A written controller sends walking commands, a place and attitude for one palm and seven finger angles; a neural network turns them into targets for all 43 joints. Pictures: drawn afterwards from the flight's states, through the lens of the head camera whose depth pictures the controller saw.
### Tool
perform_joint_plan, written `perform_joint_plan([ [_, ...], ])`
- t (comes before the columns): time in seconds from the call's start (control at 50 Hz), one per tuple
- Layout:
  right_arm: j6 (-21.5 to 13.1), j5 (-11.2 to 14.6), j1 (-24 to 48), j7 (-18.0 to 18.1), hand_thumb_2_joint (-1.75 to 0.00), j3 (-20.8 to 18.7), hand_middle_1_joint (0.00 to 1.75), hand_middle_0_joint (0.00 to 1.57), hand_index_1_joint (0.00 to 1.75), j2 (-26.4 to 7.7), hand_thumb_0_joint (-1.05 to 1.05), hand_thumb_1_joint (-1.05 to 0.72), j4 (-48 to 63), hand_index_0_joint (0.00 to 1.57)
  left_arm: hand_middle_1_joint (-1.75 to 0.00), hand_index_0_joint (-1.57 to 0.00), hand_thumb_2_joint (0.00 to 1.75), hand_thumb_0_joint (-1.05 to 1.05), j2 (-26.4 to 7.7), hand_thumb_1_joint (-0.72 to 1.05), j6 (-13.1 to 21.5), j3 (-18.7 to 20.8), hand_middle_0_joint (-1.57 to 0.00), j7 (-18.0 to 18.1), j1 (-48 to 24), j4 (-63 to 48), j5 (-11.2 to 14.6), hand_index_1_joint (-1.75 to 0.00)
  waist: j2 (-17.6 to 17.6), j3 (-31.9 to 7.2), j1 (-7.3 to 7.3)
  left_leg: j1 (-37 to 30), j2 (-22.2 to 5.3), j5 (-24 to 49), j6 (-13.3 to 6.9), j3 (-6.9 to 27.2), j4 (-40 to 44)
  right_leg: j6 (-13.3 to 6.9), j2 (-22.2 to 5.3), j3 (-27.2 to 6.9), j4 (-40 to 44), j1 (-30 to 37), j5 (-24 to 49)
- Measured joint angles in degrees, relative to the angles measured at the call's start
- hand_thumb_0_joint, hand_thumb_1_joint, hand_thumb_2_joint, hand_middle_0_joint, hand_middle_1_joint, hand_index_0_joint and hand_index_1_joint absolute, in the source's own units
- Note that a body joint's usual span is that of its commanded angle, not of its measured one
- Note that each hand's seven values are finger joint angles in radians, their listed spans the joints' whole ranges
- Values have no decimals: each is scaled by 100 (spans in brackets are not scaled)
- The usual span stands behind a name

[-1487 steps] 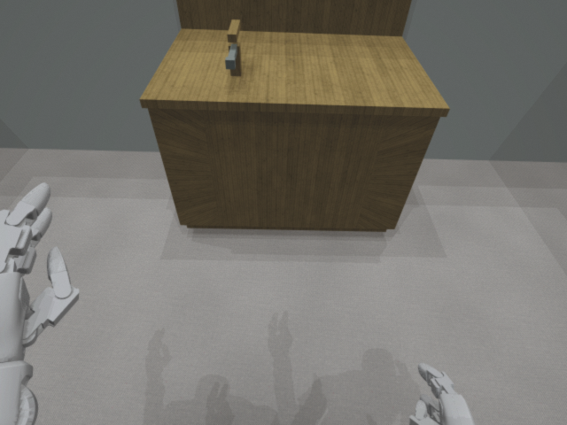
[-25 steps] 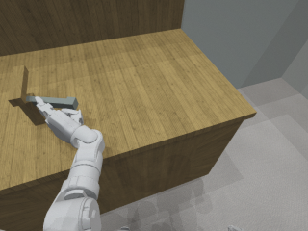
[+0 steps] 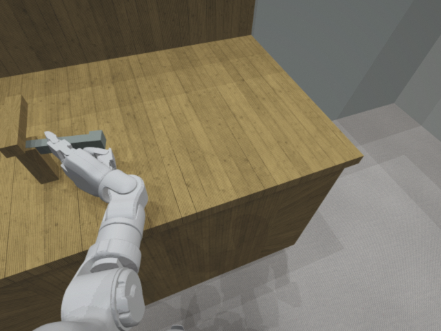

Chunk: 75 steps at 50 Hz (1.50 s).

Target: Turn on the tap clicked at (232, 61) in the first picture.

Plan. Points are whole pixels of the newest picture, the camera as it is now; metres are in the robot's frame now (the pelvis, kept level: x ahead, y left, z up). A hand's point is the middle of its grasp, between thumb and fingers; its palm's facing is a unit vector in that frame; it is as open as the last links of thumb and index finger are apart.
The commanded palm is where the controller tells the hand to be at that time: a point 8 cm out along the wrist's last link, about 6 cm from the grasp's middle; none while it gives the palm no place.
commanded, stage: lift the hand up off the lever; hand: left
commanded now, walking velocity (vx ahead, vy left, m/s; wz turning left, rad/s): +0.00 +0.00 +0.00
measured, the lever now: (97, 140) +0.47 +0.24 +0.07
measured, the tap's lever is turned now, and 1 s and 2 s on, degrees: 79 79 79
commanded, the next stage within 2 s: none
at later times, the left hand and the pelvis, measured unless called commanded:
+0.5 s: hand (102, 152) +0.42 +0.22 +0.09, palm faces +0.84 -0.53 -0.09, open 7.8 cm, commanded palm +0.36 +0.22 +0.10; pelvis +0.01 +0.00 +0.01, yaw +1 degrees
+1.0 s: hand (99, 149) +0.41 +0.21 +0.11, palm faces +0.83 -0.55 -0.09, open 7.8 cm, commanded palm +0.35 +0.22 +0.12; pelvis +0.01 +0.00 +0.02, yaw +1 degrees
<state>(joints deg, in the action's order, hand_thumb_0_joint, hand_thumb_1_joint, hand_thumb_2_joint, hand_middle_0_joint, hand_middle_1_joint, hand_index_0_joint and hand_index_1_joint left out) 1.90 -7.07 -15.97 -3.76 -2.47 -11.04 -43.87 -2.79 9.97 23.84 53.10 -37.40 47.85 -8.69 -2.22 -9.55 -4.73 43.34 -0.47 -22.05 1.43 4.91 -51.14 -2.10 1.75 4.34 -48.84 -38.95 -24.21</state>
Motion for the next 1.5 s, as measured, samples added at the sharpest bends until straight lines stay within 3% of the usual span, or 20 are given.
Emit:
perform_joint_plan([
  [0.72,-5,151,381,104,-90,38,30,20,30,14,0,-91,137,20,-15,-16,90,2,279,90,-730,-556,-16,-235,801,-1317,250,-15,30,112,278,-849,35,67,-7,27,477,11,-34,26,511,884,66],
  [0.86,-38,186,467,153,-90,68,30,20,30,-2,1,-91,67,20,-15,-15,90,2,309,90,-915,-701,-15,-224,682,-1297,304,-15,26,172,326,-985,59,153,-4,52,602,8,-58,51,610,1020,125],
  [1.1,-27,211,530,218,-90,97,30,20,30,23,1,-91,85,20,-15,-16,90,2,264,90,-1109,-520,-15,-203,605,-1289,315,-15,29,186,317,-1103,30,252,14,23,755,-11,-34,22,724,1105,220],
  [1.34,-71,250,504,238,-90,78,30,20,30,-27,1,-91,12,20,-15,-15,90,2,404,90,-1315,-807,-15,-248,759,-1663,446,-15,-3,242,398,-1335,41,323,14,10,915,-11,-48,9,853,1319,276],
  [1.5,-94,248,643,247,-90,90,30,20,30,21,1,-91,32,20,-15,-16,90,2,506,90,-1485,-886,-15,-174,838,-1907,377,-15,-10,250,440,-1441,28,361,32,-13,988,-28,-40,-13,883,1397,300],
])
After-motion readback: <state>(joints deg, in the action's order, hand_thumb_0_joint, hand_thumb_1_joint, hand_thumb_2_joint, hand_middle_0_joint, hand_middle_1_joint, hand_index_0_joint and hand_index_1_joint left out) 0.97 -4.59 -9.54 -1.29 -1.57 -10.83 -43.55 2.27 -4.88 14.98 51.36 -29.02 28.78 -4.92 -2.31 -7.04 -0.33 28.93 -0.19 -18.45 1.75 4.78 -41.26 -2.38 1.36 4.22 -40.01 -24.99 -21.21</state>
